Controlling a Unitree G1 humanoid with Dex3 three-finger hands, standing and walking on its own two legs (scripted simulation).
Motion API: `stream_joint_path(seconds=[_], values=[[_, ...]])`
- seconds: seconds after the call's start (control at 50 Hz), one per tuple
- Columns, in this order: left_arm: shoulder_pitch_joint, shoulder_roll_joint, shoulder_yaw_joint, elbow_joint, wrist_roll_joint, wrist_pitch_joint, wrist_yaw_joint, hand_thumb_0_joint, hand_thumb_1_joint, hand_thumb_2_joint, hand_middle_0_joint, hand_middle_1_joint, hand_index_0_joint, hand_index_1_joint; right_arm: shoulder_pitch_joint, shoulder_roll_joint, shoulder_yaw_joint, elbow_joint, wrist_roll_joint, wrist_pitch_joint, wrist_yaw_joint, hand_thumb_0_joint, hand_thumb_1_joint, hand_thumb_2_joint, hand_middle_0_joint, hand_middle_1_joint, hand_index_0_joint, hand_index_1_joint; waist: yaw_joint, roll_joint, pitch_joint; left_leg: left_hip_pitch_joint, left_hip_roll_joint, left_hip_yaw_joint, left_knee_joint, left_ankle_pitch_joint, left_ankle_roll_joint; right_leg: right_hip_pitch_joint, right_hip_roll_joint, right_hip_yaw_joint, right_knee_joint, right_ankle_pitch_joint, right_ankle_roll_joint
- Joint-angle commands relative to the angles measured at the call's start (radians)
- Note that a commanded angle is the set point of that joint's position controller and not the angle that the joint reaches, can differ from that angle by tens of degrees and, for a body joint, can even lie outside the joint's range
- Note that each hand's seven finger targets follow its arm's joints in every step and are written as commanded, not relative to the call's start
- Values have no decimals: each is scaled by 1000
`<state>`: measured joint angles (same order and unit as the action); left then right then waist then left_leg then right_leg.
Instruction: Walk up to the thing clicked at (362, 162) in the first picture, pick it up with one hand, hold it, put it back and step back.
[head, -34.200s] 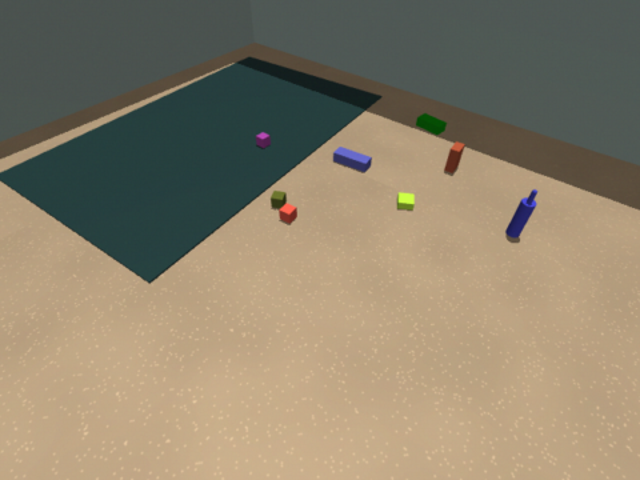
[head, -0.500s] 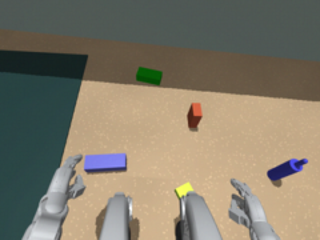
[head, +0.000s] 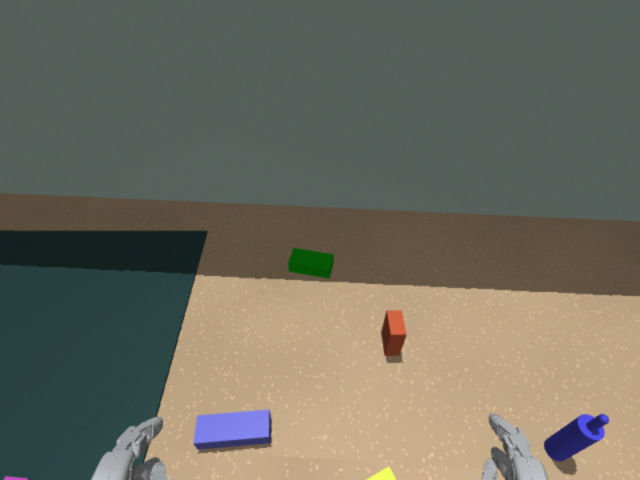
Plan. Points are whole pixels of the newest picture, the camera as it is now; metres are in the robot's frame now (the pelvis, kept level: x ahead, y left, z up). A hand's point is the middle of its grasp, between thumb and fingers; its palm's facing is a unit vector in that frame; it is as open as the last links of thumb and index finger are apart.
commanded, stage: home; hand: left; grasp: from above
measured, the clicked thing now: (233, 429) +0.44 +0.23 -0.68
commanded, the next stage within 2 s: none
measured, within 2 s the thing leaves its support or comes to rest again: neither
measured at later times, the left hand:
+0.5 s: hand out of the picture +0.16 +0.17 -0.04, palm faces +0.06 -0.98 -0.21, open 7.4 cm
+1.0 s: hand out of the picture +0.17 +0.17 -0.04, palm faces +0.05 -0.98 -0.20, open 7.4 cm
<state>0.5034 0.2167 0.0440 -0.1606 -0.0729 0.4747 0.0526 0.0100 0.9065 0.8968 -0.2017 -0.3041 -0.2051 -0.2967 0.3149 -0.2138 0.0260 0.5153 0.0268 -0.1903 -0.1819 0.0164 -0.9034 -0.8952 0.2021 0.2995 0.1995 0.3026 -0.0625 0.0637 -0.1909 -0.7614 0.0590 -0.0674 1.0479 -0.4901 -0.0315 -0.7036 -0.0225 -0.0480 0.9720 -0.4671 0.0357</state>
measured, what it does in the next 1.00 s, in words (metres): stands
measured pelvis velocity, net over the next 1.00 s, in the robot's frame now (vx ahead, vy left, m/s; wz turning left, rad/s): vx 0.00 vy -0.01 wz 0.01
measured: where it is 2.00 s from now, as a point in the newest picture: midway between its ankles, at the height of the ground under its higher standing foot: outside the picture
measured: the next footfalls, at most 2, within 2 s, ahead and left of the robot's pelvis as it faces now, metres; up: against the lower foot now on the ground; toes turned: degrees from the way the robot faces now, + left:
none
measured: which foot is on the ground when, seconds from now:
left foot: down 0.00-1.00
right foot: down 0.00-1.00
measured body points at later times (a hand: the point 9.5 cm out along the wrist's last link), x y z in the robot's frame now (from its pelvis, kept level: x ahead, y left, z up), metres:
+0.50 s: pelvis +0.00 -0.01 +0.00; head +0.02 -0.01 +0.45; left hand +0.16 +0.22 -0.02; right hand +0.17 -0.25 -0.06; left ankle +0.02 +0.13 -0.67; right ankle +0.01 -0.15 -0.67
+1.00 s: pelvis +0.00 -0.01 +0.01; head +0.02 -0.01 +0.45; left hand +0.16 +0.22 -0.02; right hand +0.17 -0.25 -0.06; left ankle +0.02 +0.13 -0.67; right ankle +0.01 -0.15 -0.67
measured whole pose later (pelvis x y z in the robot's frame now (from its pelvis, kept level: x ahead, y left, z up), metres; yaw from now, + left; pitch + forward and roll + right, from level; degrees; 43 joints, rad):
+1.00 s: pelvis +0.00 -0.01 +0.01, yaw +1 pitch +10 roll -2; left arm 0.49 0.22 0.03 -0.13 -0.05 0.47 0.02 0.01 0.91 0.90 -0.20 -0.30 -0.20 -0.30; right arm 0.28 -0.22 0.02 0.55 0.01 -0.25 -0.18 0.02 -0.90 -0.90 0.20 0.30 0.20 0.30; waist -0.04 0.05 -0.16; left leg -0.70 0.06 -0.07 1.01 -0.49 -0.04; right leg -0.65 -0.02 -0.05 0.95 -0.47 0.03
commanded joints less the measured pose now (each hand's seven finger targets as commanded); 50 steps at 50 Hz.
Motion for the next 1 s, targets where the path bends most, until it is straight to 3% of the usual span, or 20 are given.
stream_joint_path(seconds=[0.0, 0.12, 0.24, 0.34, 0.44, 0.7, 0.98], values=[[6, 87, 43, -176, 17, -39, -14, 0, 900, 900, -200, -300, -200, -300, -79, -115, -46, -157, -11, -72, -17, 0, -901, -900, 200, 299, 200, 299, 8, -42, -33, 141, -57, 28, -200, 194, 40, 81, 47, -39, -182, 163, -29], [-52, 101, 49, -159, 25, -54, -32, 0, 900, 900, -200, -300, -200, -300, -97, -126, -51, -148, -21, -100, -14, 0, -900, -900, 200, 300, 200, 300, 6, -24, 9, 138, -58, 25, -222, 124, 39, 60, 42, -42, -194, 99, -26], [-33, 106, 56, -177, 29, -60, -30, 0, 900, 900, -200, -299, -200, -299, -100, -127, -52, -143, -23, -115, -12, 0, -900, -900, 200, 300, 200, 300, 17, -9, -52, 169, -63, 36, -204, 185, 36, 97, 39, -34, -181, 160, -26], [-37, 105, 51, -177, 35, -63, -25, 0, 900, 900, -200, -299, -200, -299, -109, -122, -46, -140, -24, -116, -12, 0, -900, -900, 200, 300, 200, 300, 25, -2, -34, 154, -61, 34, -214, 138, 35, 89, 40, -33, -184, 116, -28], [-26, 105, 52, -172, 29, -62, -25, 0, 900, 900, -200, -300, -200, -299, -105, -124, -48, -131, -25, -119, -16, 0, -900, -900, 200, 300, 200, 300, 19, -20, -51, 160, -61, 38, -192, 199, 36, 101, 39, -32, -178, 176, -24], [-19, 110, 58, -157, 29, -61, -25, 0, 900, 900, -200, -299, -200, -299, -101, -127, -53, -121, -23, -119, -19, 0, -900, -900, 200, 300, 200, 300, 30, -18, -69, 173, -58, 38, -189, 245, 36, 118, 37, -29, -171, 216, -26], [-36, 105, 49, -157, 28, -57, -29, 0, 900, 900, -200, -299, -200, -299, -109, -124, -51, -128, -21, -118, -17, 0, -900, -900, 200, 300, 200, 300, 27, -19, -21, 147, -58, 37, -207, 166, 35, 90, 37, -33, -185, 140, -26]])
